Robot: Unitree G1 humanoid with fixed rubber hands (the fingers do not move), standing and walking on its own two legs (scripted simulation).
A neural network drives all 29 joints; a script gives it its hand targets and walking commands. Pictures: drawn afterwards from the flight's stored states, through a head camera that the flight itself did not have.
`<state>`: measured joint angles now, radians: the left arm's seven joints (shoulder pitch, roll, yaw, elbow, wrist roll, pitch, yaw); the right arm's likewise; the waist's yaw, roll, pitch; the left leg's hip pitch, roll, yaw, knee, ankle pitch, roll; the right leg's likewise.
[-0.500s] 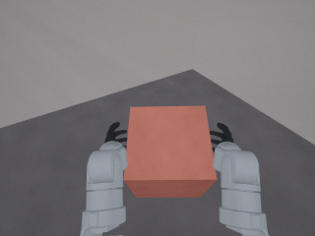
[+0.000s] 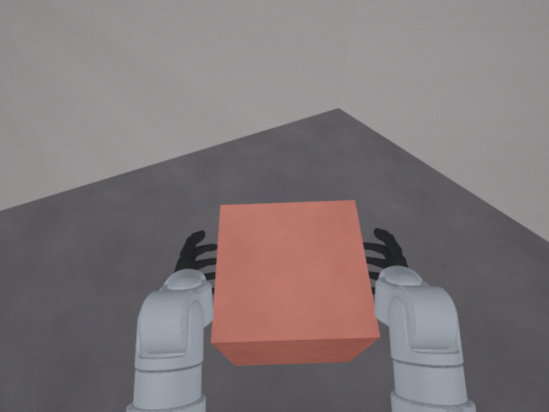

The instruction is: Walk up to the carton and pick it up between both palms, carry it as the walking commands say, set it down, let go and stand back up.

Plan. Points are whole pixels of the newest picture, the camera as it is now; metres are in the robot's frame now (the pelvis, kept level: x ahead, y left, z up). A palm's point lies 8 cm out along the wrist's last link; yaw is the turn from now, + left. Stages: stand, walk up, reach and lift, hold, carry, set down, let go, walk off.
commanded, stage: carry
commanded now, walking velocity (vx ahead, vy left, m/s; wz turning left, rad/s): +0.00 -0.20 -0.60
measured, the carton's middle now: (289, 290) +0.32 +0.02 +0.02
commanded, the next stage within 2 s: none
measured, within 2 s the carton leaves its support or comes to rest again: neither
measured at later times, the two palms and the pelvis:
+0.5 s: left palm (334, 255) +0.34 -0.04 +0.09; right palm (547, 313) +0.26 -0.30 +0.10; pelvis +0.02 -0.09 +0.01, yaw -13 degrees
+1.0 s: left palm (344, 229) +0.35 -0.05 +0.14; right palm out of the picture +0.27 -0.31 +0.14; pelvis +0.02 -0.10 +0.02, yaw -15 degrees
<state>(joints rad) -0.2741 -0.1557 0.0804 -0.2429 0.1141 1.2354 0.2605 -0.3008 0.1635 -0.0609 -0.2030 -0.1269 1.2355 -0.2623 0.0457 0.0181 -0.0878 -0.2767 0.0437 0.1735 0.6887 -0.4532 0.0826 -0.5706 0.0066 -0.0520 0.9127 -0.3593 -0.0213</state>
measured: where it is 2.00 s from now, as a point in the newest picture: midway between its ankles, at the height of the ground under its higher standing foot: outside the picture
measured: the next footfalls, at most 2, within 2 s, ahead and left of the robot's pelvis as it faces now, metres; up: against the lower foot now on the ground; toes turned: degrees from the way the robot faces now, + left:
right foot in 0.32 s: +0.07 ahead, -0.20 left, +0.00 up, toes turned -19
left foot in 0.60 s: +0.08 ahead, -0.01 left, +0.00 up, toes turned -7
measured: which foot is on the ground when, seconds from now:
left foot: down 0.00-0.32, up 0.34-0.58, down 0.60-1.00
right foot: up 0.00-0.30, down 0.32-1.00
